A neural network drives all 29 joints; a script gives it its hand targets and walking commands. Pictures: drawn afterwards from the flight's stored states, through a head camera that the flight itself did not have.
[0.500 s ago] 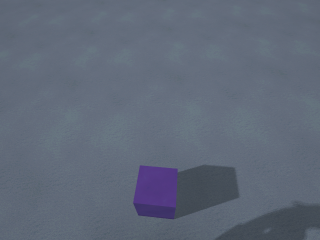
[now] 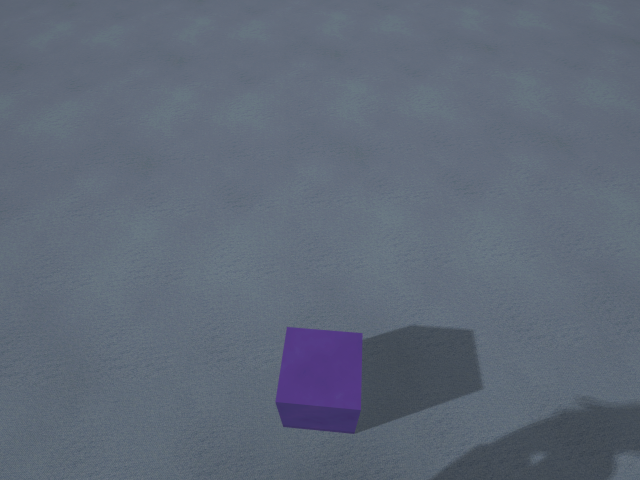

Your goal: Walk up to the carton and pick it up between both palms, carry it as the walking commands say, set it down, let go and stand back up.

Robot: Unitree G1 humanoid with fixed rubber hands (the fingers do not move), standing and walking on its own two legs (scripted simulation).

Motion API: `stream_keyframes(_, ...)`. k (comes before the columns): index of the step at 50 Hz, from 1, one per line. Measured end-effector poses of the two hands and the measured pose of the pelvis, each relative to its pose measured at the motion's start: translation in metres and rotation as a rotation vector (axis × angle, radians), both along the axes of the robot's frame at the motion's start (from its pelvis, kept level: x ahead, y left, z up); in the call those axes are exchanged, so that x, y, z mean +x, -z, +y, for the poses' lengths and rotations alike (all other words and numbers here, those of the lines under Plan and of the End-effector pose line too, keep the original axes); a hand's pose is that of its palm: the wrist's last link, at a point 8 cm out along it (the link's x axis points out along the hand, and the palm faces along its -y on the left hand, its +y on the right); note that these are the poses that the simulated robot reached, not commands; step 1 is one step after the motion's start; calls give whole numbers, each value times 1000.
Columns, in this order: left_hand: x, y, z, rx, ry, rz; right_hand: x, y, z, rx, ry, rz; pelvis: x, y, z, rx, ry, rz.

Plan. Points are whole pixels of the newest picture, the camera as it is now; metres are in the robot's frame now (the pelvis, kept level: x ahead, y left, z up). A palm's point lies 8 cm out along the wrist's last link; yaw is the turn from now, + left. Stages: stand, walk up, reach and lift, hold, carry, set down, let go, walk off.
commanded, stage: walk up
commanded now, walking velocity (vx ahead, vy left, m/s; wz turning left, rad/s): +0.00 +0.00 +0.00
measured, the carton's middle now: (321, 381) +0.44 +0.04 -0.64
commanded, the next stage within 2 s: none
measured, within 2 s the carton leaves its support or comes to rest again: neither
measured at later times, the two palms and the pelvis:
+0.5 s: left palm out of the picture +0.06 +0.24 -0.14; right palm out of the picture +0.05 -0.24 -0.13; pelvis +0.01 +0.00 +0.00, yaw -1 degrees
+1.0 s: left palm out of the picture +0.05 +0.25 -0.13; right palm out of the picture +0.04 -0.22 -0.14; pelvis +0.01 +0.01 +0.01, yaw -2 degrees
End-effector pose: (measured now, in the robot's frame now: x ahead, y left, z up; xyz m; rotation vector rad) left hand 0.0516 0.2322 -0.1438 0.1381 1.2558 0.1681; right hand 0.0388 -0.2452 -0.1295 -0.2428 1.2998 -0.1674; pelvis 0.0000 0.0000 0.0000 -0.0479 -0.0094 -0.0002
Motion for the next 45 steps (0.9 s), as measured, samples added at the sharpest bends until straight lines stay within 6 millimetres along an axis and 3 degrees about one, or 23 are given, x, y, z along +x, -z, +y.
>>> stream_keyframes(5,-1,0,18,-11,-13,-1,4,-7,17,-12,-11,-18,0,-3,18,9,-12,-17)
stream_keyframes(12,-1,4,24,-29,-17,15,8,-12,23,-29,-13,-31,2,-3,27,7,-14,-25)
stream_keyframes(24,11,2,7,1,8,25,8,0,6,-1,11,-18,9,1,8,54,12,-11)
stream_keyframes(31,16,-12,-4,43,17,2,7,11,1,54,18,-8,12,-1,-7,59,19,-1)
stream_keyframes(45,15,-18,-1,54,20,-9,4,6,2,51,23,-4,10,-6,-5,47,26,2)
